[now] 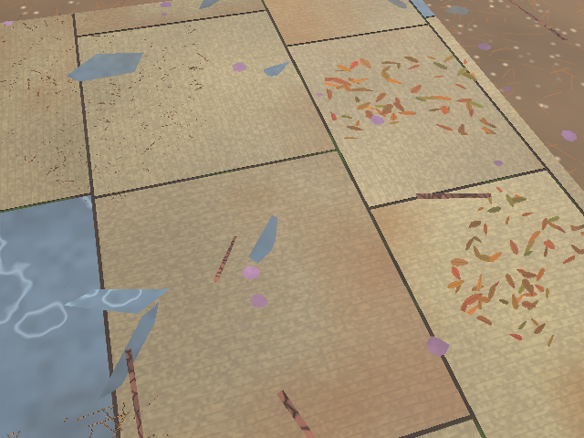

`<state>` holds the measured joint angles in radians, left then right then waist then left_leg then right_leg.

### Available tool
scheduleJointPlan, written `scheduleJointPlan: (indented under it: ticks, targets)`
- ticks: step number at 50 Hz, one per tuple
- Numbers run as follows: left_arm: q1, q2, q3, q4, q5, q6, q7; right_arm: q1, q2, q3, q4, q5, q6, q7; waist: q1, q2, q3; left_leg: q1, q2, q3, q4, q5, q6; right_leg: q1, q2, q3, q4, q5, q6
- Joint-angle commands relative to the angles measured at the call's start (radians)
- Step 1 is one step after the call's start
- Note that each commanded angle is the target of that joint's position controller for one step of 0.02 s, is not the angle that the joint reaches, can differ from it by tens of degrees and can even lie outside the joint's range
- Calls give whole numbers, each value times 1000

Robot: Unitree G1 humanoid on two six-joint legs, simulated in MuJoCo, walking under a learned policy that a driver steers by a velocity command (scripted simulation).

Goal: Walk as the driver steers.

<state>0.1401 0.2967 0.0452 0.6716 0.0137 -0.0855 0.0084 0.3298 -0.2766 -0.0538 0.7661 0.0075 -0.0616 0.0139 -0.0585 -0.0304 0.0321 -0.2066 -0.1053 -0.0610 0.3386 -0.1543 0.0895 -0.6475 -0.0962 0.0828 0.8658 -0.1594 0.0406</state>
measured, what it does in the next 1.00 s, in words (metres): walks ahead: right foot, then left foot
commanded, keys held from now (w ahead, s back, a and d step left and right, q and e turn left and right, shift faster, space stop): w+q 0.38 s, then e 0.62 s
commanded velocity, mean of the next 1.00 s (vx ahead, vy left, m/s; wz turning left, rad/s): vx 0.30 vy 0.00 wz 0.08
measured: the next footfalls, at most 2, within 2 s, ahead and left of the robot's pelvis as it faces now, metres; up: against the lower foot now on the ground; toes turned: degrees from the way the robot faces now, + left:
right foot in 0.20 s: +0.29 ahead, -0.15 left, +0.00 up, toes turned +11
left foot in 0.62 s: +0.45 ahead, +0.15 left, +0.00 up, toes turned +13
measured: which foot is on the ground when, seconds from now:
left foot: down 0.00-0.22, up 0.24-0.60, down 0.62-1.00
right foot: up 0.00-0.18, down 0.20-0.64, up 0.66-1.00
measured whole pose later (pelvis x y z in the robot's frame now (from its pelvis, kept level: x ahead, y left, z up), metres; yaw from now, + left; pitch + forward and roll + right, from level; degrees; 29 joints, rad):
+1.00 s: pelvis +0.36 +0.01 -0.01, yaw +2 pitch +0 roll +2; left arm 0.19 0.30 0.07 0.73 -0.01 0.07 0.01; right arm 0.11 -0.28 -0.07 0.75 0.00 0.01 -0.03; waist 0.00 0.00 0.05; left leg -0.31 0.07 0.18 0.46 -0.15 0.01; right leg -0.41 -0.07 -0.04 0.77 -0.34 0.03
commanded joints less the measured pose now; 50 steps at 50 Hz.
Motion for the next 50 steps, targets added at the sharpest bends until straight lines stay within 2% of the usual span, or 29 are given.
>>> scheduleJointPlan:
  ticks: [1,4,6,8,9,10,11,12,13,14,15,16,18,21,24,26,28,30,31,32,33,34,35,37,39,42,46,48,50]
  targets:
    - [-52,44,8,-64,-2,-13,-3,-47,-182,-50,-77,11,-12,-18,15,91,-14,-109,210,-181,-141,68,148,122,40,-21,-192,196,25]
    - [-137,57,11,-85,-19,-24,-15,14,-188,-54,-60,21,1,-24,-18,100,-18,-70,224,-228,-94,8,135,168,75,-13,-297,237,30]
    - [-154,81,21,-93,-24,-32,-23,33,-181,-53,-57,22,11,-26,-15,110,-26,-9,240,-289,-35,-30,121,190,85,5,-356,186,18]
    - [-115,102,34,-87,-28,-41,-27,25,-179,-55,-63,17,18,-28,18,141,-38,21,249,-341,34,-30,100,258,91,0,-391,103,-9]
    - [-48,113,44,-69,-28,-45,-25,16,-159,-50,-69,16,22,-28,57,147,-59,8,223,-340,90,-22,79,355,90,-15,-430,90,-34]
    - [53,146,59,-54,-16,-50,-17,15,-114,-35,-78,10,19,-25,107,127,-134,-44,174,-298,231,-19,43,531,27,27,-430,67,-77]
    - [209,207,75,-38,-6,-47,-7,36,-41,-10,-98,-11,14,-23,156,-33,-277,-184,95,-182,542,-236,-5,786,-172,219,-420,25,-142]
    - [262,265,90,0,-1,-31,-16,137,-39,-4,-139,28,3,-23,99,-361,-337,-517,23,-82,820,-464,-46,981,-348,684,-533,-262,-287]
    - [219,167,69,-21,-12,-27,-21,106,-144,-27,-110,38,5,-28,125,-196,-231,-608,96,-116,931,-394,-63,910,-318,664,-576,-403,-265]
    - [187,118,55,-24,-13,-22,-17,10,-176,-38,-123,30,11,-27,143,-111,-135,-624,123,-95,955,-302,-71,817,-274,491,-573,-330,-226]
    - [143,99,46,-26,-5,-19,-17,-26,-159,-38,-128,20,16,-26,124,-46,-88,-586,152,-79,936,-231,-81,719,-228,372,-589,-187,-209]
    - [110,76,39,-17,-3,-16,-16,-54,-149,-41,-141,13,19,-23,108,-52,-47,-571,177,-78,892,-187,-86,653,-194,288,-608,-88,-207]
    - [91,66,37,-3,-2,-21,-12,-51,-112,-39,-150,23,30,-11,83,-94,-25,-510,205,-55,848,-148,-93,573,-157,165,-654,13,-200]
    - [108,96,46,37,-5,-29,-15,-105,-59,-23,-177,6,36,-13,73,-49,5,-492,190,-40,710,-127,-113,523,-155,68,-674,313,-240]
    - [80,124,49,66,-19,-13,-14,-146,-19,0,-179,-11,18,-2,63,-52,-23,-356,173,33,451,11,-113,487,-103,-50,-642,553,-232]
    - [123,149,53,91,-34,1,-13,-211,-33,-2,-184,-10,6,9,94,-60,-45,-281,137,58,329,115,-113,506,-90,-54,-616,569,-217]
    - [151,168,57,113,-44,12,-11,-243,-60,-11,-196,-8,0,15,92,-69,-61,-236,116,41,241,136,-96,550,-105,-18,-563,541,-199]
    - [128,167,56,117,-53,18,-7,-182,-93,-27,-175,-16,-6,11,38,-64,-93,-100,101,41,119,222,-61,549,-92,6,-473,484,-160]
    - [142,141,48,120,-49,16,-6,-130,-129,-41,-157,-28,-8,2,16,-47,-126,29,111,42,76,334,-34,510,-50,-3,-392,462,-127]
    - [150,92,30,100,-22,9,-7,-55,-203,-57,-155,-46,-6,-14,-6,39,-226,236,260,-68,141,735,16,397,19,-41,-219,214,-74]
    - [297,7,-2,110,-11,13,-8,-47,-236,-59,-171,-67,13,-25,32,271,-372,508,546,-314,200,1010,195,138,111,-70,102,-460,-2]
    - [310,89,17,127,-34,28,-5,-31,-191,-51,-175,-45,32,-22,-5,253,-457,467,555,-361,165,847,234,108,103,15,255,-597,12]
    - [242,141,37,113,-51,45,-1,-68,-161,-42,-171,-28,40,-19,-4,197,-355,383,497,-289,118,671,204,43,79,8,323,-553,18]
    - [195,124,43,109,-37,89,22,-177,-108,-24,-162,-14,44,-20,44,152,-200,179,429,-186,32,383,154,26,35,-17,304,-439,42]
    - [223,98,45,105,-31,129,37,-255,-112,-29,-153,-33,41,-21,92,190,-137,-25,392,-99,-52,230,146,150,32,-47,282,-343,61]
    - [200,73,46,77,-24,145,39,-292,-113,-35,-136,-36,34,-32,101,183,-119,-90,394,-15,-88,152,152,204,22,-68,181,-260,48]
    - [118,73,41,28,-20,146,12,-292,-144,-49,-106,-24,45,-47,77,169,-130,-66,424,29,-86,116,150,273,11,-93,9,-186,11]
    - [109,89,47,14,-22,149,-1,-285,-161,-54,-91,-13,53,-45,77,166,-128,-42,443,35,-68,94,136,305,17,-110,-59,-187,-12]
    - [140,91,54,18,-20,150,-13,-302,-172,-58,-79,6,63,-45,107,152,-123,-47,431,70,-8,49,90,386,41,-147,-209,-115,-49]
